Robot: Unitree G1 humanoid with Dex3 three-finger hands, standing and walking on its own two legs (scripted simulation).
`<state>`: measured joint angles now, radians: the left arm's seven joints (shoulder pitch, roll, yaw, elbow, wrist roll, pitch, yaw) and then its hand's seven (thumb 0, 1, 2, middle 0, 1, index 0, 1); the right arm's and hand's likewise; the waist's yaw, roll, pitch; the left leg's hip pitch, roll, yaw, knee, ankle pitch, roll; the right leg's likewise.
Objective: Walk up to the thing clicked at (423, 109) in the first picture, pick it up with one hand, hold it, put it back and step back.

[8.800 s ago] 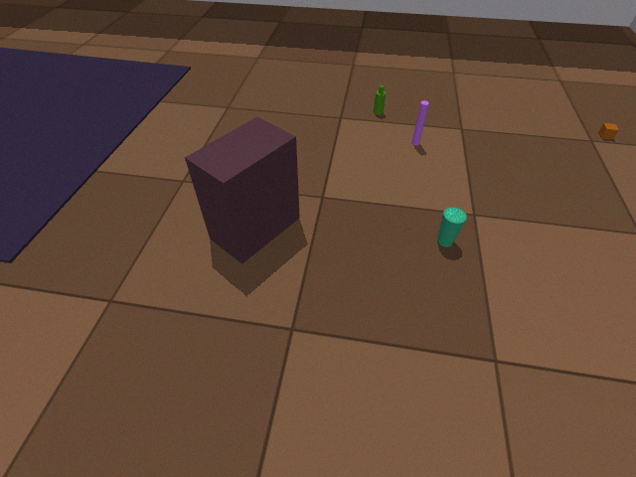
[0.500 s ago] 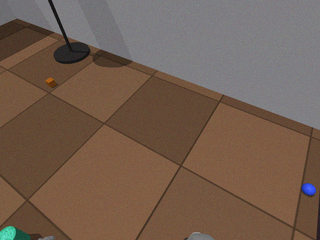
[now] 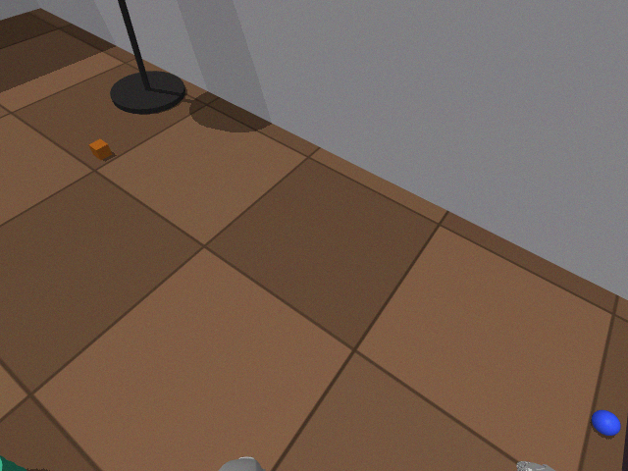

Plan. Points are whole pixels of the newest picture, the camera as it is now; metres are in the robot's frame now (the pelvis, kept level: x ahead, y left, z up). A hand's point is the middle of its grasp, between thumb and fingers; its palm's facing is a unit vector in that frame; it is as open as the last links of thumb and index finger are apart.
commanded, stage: walk up
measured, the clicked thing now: out of the picture +0.49 +1.38 -0.63
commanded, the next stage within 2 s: stand in 0.38 s
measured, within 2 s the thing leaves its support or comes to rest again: neither
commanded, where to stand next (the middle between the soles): +0.07 -0.02 m, yaw +1 degrees
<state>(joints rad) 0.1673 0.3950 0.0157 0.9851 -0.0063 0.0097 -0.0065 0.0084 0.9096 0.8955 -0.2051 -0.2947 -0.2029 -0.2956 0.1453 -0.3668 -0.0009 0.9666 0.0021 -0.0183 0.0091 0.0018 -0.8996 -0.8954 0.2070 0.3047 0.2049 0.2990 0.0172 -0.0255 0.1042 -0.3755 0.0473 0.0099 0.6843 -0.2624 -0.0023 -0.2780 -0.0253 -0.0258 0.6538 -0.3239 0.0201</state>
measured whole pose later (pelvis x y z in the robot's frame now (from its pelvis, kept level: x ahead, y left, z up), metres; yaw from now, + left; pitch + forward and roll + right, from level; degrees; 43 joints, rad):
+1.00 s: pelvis +0.03 +0.00 +0.03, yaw +0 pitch -2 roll +0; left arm 0.08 0.35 0.01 1.16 0.01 -0.01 0.00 0.01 0.91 0.90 -0.21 -0.29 -0.20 -0.30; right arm 0.09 -0.35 0.00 1.17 0.00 -0.01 0.01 0.00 -0.90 -0.90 0.21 0.30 0.20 0.30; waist -0.01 0.00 0.04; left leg -0.18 0.03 0.02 0.34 -0.13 -0.01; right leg -0.08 -0.04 -0.03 0.32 -0.20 0.03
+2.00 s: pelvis +0.05 +0.00 +0.03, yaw +1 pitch -2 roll +0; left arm 0.12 0.35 0.01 1.14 0.01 0.00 0.00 0.01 0.91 0.90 -0.21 -0.29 -0.20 -0.30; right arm 0.09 -0.35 0.00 1.15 0.00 -0.01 0.01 0.00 -0.90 -0.90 0.21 0.30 0.20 0.30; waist 0.00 0.00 0.04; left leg -0.15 0.02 0.02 0.32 -0.15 -0.01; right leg -0.05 -0.04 -0.04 0.29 -0.21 0.03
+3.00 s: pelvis +0.05 +0.00 +0.03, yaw +1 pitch -2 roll +0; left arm 0.13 0.35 0.02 1.12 0.02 0.00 -0.01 0.01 0.91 0.90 -0.21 -0.29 -0.20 -0.30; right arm 0.10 -0.35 -0.01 1.13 -0.01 -0.01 0.01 0.00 -0.90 -0.90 0.21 0.30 0.20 0.30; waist 0.00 0.00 0.05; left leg -0.15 0.02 0.02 0.35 -0.18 0.00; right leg -0.05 -0.05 -0.04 0.31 -0.25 0.03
